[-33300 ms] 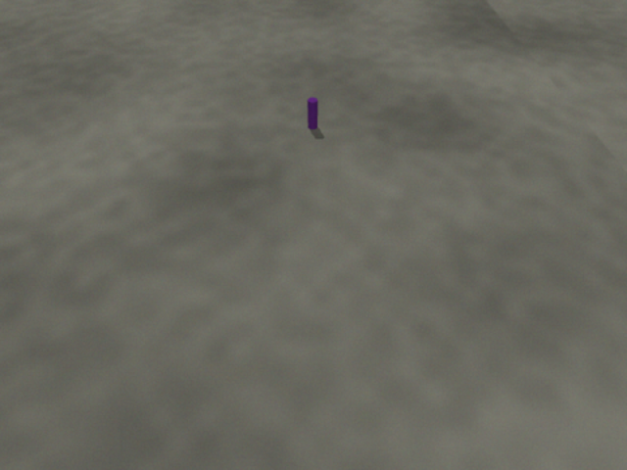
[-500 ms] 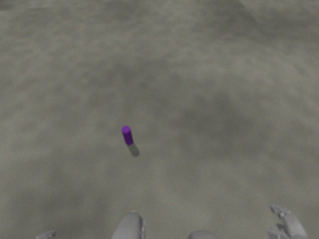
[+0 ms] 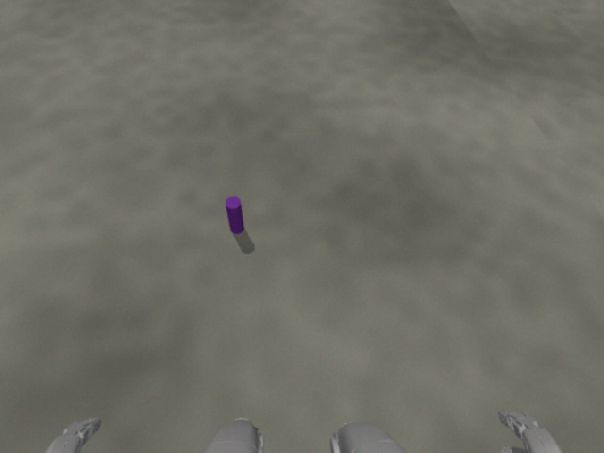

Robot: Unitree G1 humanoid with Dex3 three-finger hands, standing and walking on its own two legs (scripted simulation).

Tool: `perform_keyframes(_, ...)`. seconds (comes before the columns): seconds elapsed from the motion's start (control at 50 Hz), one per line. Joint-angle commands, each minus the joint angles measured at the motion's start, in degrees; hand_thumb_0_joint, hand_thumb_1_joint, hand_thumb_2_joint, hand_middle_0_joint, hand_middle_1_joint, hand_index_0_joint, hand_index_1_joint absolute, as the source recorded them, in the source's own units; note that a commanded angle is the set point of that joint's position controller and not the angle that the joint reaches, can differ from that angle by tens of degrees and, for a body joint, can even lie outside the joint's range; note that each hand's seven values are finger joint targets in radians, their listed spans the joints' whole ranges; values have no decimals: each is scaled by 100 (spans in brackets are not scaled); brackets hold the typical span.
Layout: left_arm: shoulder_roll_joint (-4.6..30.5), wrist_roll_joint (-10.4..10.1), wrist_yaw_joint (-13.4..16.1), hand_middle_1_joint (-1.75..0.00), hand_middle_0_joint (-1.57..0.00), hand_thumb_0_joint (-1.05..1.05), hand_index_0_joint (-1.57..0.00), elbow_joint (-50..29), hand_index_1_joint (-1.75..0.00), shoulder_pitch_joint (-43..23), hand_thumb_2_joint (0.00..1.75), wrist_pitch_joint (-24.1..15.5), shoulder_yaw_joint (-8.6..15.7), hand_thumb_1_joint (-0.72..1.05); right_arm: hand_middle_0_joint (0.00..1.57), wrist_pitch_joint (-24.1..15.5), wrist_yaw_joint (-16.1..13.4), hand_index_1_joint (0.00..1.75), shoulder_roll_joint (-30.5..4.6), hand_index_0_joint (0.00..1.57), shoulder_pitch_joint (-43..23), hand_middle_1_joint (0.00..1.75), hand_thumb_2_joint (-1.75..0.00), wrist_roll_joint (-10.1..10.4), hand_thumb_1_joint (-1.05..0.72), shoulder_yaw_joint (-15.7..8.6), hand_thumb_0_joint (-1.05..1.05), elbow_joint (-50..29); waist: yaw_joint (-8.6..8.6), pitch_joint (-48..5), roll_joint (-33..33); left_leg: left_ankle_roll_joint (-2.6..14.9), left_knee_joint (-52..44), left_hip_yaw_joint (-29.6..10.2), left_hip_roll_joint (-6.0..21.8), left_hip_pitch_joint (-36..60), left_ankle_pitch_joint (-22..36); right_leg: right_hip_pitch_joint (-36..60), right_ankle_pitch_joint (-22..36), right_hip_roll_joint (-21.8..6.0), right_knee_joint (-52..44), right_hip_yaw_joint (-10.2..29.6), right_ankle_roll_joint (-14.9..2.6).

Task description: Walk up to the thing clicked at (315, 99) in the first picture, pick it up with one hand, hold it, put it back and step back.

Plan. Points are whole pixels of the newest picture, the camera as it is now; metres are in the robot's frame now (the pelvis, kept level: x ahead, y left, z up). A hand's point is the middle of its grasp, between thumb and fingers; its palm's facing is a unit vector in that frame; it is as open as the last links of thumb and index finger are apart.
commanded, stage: step back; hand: left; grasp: from the side
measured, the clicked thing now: (235, 215) +0.92 +0.23 -0.68
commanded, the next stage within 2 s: stand in 1.28 s
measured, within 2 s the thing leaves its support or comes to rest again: neither
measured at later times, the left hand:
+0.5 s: hand out of the picture -0.08 +0.26 -0.14, palm faces +0.10 -0.91 -0.41, open 7.4 cm
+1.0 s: hand out of the picture -0.04 +0.25 -0.15, palm faces +0.11 -0.93 -0.35, open 7.4 cm
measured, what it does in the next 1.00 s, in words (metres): steps on the spot: right foot, then left foot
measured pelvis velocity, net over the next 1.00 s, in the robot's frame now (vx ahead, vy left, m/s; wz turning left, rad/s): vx -0.08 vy -0.02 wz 0.08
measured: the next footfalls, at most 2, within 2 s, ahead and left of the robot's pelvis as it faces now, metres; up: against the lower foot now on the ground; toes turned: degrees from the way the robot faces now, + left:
right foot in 0.10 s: -0.03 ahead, -0.15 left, +0.00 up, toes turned +4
left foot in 0.40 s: -0.01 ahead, +0.11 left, +0.00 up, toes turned +5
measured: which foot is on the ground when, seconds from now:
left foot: down 0.00-0.12, up 0.14-0.38, down 0.40-1.00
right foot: up 0.00-0.08, down 0.10-1.00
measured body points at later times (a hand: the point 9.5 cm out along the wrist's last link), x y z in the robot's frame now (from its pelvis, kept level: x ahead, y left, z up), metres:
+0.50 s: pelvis -0.11 -0.03 +0.00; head -0.11 -0.03 +0.45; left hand -0.08 +0.31 -0.11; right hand -0.04 -0.34 -0.12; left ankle -0.12 +0.10 -0.73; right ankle -0.09 -0.15 -0.71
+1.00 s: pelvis -0.08 -0.02 +0.00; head -0.06 -0.01 +0.45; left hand -0.04 +0.30 -0.13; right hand +0.04 -0.31 -0.12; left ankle -0.05 +0.11 -0.73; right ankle -0.07 -0.15 -0.73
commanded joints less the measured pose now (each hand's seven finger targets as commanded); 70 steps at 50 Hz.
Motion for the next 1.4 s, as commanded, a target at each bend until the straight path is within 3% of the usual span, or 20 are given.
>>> perform_keyframes(0.0, 888, 37, 10, -30, -20, 0, -20, -225, -30, 337, 90, -208, 254, 90, 20, 3, -62, 30, -1736, 20, 89, 30, -90, -19, -90, -472, 0, -449, -114, -1433, 1454, 1132, -794, -1239, 1180, 1231, 1137, 392, 190, -257, -2011, -536, -88)
perform_keyframes(0.06, 1030, 121, 3, -30, -20, 0, -20, 240, -30, 1164, 90, -304, 334, 90, 20, 121, -10, 30, -1565, 20, -81, 30, -90, 50, -90, -400, 0, -487, 200, -1488, 911, 537, -82, -852, 659, -20, -617, 1642, 910, -394, -3757, -317, -385)
perform_keyframes(0.08, 1502, 210, 9, -30, -20, 0, -20, 162, -30, 1011, 90, -330, 470, 90, 20, 100, -14, 30, -1047, 20, 5, 30, -90, 68, -90, -260, 0, -564, 155, -1056, -627, 105, 1095, -443, -355, -1506, -1730, 1651, 44, -1511, -4137, 1555, -673)
perform_keyframes(0.1, 2195, 227, 20, -30, -20, 0, -20, -150, -30, 423, 90, -307, 607, 90, 20, 98, -131, 30, -1177, 20, -371, 30, -90, 60, -90, -368, 0, -662, 450, -766, -1468, -167, 2281, -666, -643, -1128, -2406, -127, -302, -2908, -4719, 2817, -1713)
perform_keyframes(0.12, 2107, 184, 60, -30, -20, 0, -20, -274, -30, 40, 90, -358, 572, 90, 20, 106, -133, 30, -1473, 20, -463, 30, -90, 68, -90, -464, 0, -603, 286, -297, -999, -211, 3061, -1148, -405, -814, -2103, -982, -571, -3030, -4891, 2889, -1866)
perform_keyframes(0.18, 1360, 205, 100, -30, -20, 0, -20, -273, -30, -473, 90, -476, 384, 90, 20, 7, -63, 30, -1324, 20, 183, 30, -90, 138, -90, -374, 0, -174, -160, -514, -420, -163, 3150, -762, -715, -802, -1248, 49, 1243, -1705, -3817, 738, -1141)
perform_keyframes(0.28, 1520, 250, 53, -30, -20, 0, -20, -74, -30, 138, 90, -562, 454, 90, 20, -89, 90, 30, -1321, 20, -35, 30, -90, 6, -90, -369, 0, -109, 327, -531, -941, -241, 1370, -331, -241, -816, -1706, 984, -1026, -1911, -4142, 1123, -1218)
perform_keyframes(0.36, 1412, 165, -16, -30, -20, 0, -20, 20, -30, 61, 90, -476, 305, 90, 20, -259, 137, 30, -1166, 20, 547, 30, -90, 28, -90, -423, 0, 386, 0, -660, -625, 13, -1214, 228, -416, 1232, -1139, 260, -488, -1637, -3613, 459, -942)
perform_keyframes(0.38, 1112, 158, -29, -30, -20, 0, -20, 70, -30, 282, 90, -458, 185, 90, 20, -311, 114, 30, -1278, 20, 700, 30, -90, -6, -90, -485, 0, 498, -53, -823, -63, 110, -1409, -251, -284, 1931, -1062, -182, -119, -1323, -2931, 71, -747)
perform_keyframes(0.4, 747, 69, -61, -30, -20, 0, -20, 19, -30, 261, 90, -469, 58, 90, 20, -357, 85, 30, -1638, 20, 751, 30, -90, -64, -90, -551, 0, 458, -143, -856, 1017, 583, -2004, -2495, 936, 2282, -2613, -1323, -66, -694, -1978, -453, -280)
perform_keyframes(0.42, 1095, 28, -25, -30, -20, 0, -20, 76, -30, -190, 90, -485, 204, 90, 20, -356, 105, 30, -2125, 20, 638, 30, -90, -34, -90, -594, 0, 385, -309, -543, 1072, 1311, -2414, -3513, 1784, 992, -3945, -1046, -359, -572, -1237, -590, -191)
perform_keyframes(0.44, 1267, 61, -46, -30, -20, 0, -20, 96, -30, -296, 90, -517, 237, 90, 20, -399, 109, 30, -1990, 20, 352, 30, -90, -16, -90, -577, 0, 339, -180, -274, 664, 1373, -2380, -3217, 1751, 584, -3614, -729, -105, -715, -931, -294, -244)
perform_keyframes(0.58, 941, 87, -58, -30, -20, 0, -20, 681, -30, 615, 90, -707, 227, 90, 20, -237, 148, 30, -1278, 20, -24, 30, -90, 28, -90, -334, 0, 316, 237, -633, 716, 436, -798, -798, 493, -397, -1965, 1899, 1162, -264, -3589, -822, -287)
perform_keyframes(0.62, 1666, 161, 27, -30, -20, 0, -20, 713, -30, 865, 90, -769, 371, 90, 20, -207, 104, 30, -879, 20, -93, 30, -90, 46, -90, -233, 0, 200, 417, -564, -842, 45, 1214, -237, -522, -1382, -2208, 1765, -1130, -2096, -4906, 2310, -1006)
perform_keyframes(0.64, 1874, 163, 16, -30, -20, 0, -20, 545, -30, 419, 90, -781, 421, 90, 20, -197, 58, 30, -1235, 20, -21, 30, -90, 0, -90, -356, 0, 297, 296, -171, -518, -35, 1845, -556, -197, -1068, -2193, 831, -1747, -2781, -5096, 2842, -1538)
perform_keyframes(0.82, 1157, 24, -10, -30, -20, 0, -20, 451, -30, -296, 90, -727, 98, 90, 20, -337, 106, 30, -952, 20, 523, 30, -90, 24, -90, -329, 0, 799, -173, -874, -457, -63, -775, 221, -216, 1293, -269, 287, 2358, -1501, -3342, -13, -798)
perform_keyframes(0.86, 749, -77, -16, -30, -20, 0, -20, 500, -30, -41, 90, -661, -76, 90, 20, -398, 37, 30, -1271, 20, 233, 30, -90, -15, -90, -365, 0, 710, -34, -1102, 505, 248, -1332, -1193, 811, 1566, 363, 38, 2253, -902, -2648, -426, -311)
perform_keyframes(0.88, 855, -155, 5, -30, -20, 0, -20, 627, -30, -31, 90, -608, -38, 90, 20, -386, 42, 30, -1545, 20, -135, 30, -90, 25, -90, -354, 0, 632, 109, -1020, 773, 700, -1584, -1722, 1321, 686, -395, 515, 795, -536, -2453, -669, -220)
perform_keyframes(1.08, 1051, -88, 59, -30, -20, 0, -20, 1124, -30, -291, 90, -710, -62, 90, 20, -342, 43, 30, -1140, 20, -649, 30, -90, 133, -90, -162, 0, 1035, 14, -1392, 398, 161, -970, -381, 610, 1346, 1703, 1473, 3247, -1011, -3572, -202, -309)
perform_keyframes(1.38, 901, -55, 38, -30, -20, 0, -20, 1476, -30, -641, 90, -680, -218, 90, 20, -335, 105, 30, -1027, 20, -984, 30, -90, 179, -90, -105, 0, 1361, -47, -1285, 109, 17, -1652, -313, 600, 1820, 1507, 1655, 3091, -1149, -4367, -190, -170)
